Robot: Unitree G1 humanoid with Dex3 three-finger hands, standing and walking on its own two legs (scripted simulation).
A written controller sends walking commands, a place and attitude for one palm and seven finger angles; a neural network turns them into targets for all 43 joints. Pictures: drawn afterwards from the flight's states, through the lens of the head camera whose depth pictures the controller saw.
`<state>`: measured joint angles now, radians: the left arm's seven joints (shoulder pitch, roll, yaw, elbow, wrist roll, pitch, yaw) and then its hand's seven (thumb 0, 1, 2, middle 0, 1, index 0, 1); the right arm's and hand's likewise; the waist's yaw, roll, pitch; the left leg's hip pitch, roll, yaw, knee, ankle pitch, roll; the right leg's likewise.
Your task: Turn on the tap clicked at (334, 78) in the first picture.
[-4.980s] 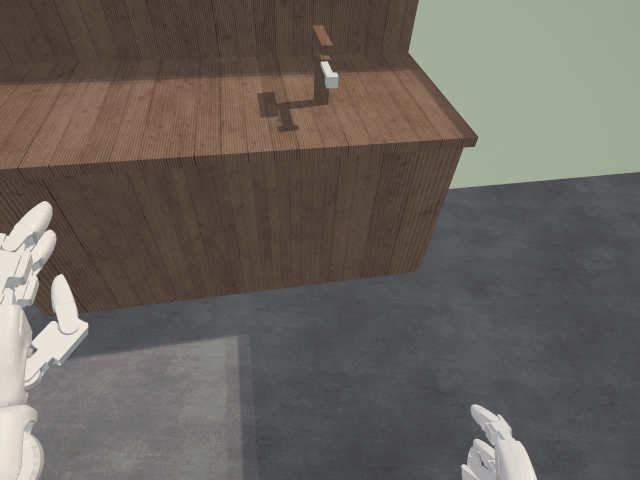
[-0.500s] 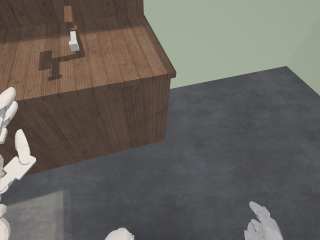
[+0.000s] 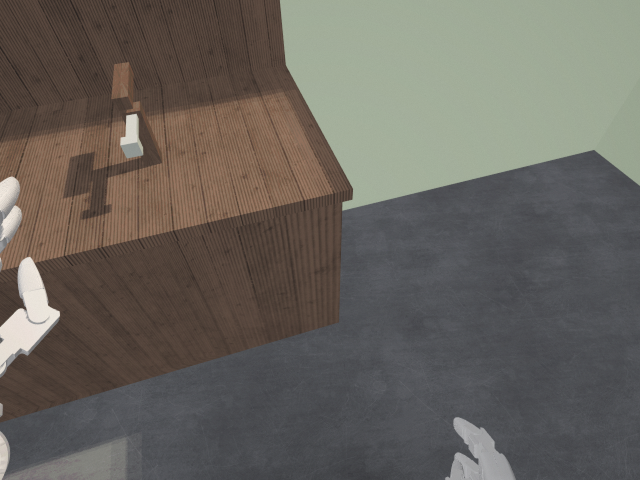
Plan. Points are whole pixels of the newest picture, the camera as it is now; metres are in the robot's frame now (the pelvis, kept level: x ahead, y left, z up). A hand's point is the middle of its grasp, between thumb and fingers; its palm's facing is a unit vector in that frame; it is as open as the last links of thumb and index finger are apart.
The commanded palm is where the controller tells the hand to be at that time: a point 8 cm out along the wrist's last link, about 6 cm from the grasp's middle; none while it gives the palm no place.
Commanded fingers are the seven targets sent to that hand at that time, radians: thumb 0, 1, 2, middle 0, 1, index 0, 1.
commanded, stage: take the last steps up to it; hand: left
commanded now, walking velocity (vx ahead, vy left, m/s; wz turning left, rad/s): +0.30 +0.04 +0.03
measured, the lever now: (132, 146) +0.61 +0.38 +0.06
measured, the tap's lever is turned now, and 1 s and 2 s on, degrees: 0 0 0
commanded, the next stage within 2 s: come to a stop and stand still in 0.82 s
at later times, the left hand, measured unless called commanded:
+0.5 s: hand (98, 214) +0.33 +0.25 +0.19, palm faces +0.44 -0.81 -0.37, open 7.4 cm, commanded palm +0.26 +0.29 +0.19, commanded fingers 0.00 0.90 0.90 -0.20 -0.30 -0.20 -0.30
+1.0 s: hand (186, 183) +0.39 +0.18 +0.18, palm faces +0.37 -0.82 -0.44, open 7.4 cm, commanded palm +0.33 +0.23 +0.19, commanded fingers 0.00 0.90 0.90 -0.20 -0.30 -0.20 -0.30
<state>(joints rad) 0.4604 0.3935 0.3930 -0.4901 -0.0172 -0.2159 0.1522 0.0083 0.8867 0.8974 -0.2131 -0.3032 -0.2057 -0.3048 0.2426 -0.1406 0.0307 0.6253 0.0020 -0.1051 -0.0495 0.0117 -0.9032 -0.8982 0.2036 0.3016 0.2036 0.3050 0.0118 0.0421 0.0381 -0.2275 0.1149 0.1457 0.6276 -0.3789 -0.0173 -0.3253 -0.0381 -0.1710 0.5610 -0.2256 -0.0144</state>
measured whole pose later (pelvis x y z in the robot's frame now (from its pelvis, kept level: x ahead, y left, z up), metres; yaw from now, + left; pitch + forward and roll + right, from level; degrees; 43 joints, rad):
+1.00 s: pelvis +0.17 -0.05 +0.01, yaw +0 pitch +0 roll +2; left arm 0.48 0.35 0.35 -0.50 -0.02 -0.23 0.16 0.01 0.89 0.90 -0.21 -0.30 -0.21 -0.31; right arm 0.18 -0.26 -0.04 0.61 0.00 -0.06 -0.06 0.01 -0.91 -0.90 0.20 0.30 0.20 0.30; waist -0.02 -0.01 0.08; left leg -0.38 0.04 0.10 0.72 -0.32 -0.01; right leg -0.22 -0.03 -0.13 0.49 -0.27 -0.06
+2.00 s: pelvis +0.16 -0.01 +0.02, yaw -2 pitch +0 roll -1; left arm 0.42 0.38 0.35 -0.46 -0.02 -0.26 0.09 0.01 0.89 0.90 -0.21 -0.30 -0.20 -0.30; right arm 0.22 -0.17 0.04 0.59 -0.01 -0.17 -0.02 0.01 -0.91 -0.90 0.20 0.30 0.20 0.30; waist 0.02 -0.04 0.03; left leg -0.27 -0.04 0.01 0.42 -0.15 0.06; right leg -0.18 0.02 0.00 0.38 -0.20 0.00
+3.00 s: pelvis +0.18 -0.01 +0.02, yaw -1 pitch +0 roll -1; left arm 0.43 0.33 0.31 -0.39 -0.05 -0.19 0.10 0.01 0.89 0.90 -0.21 -0.30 -0.20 -0.30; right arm 0.22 -0.20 0.03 0.60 0.00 -0.07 -0.05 0.01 -0.91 -0.90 0.20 0.30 0.20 0.30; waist 0.02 0.02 0.01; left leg -0.23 -0.05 -0.01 0.38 -0.14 0.06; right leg -0.13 0.01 -0.02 0.31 -0.19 0.00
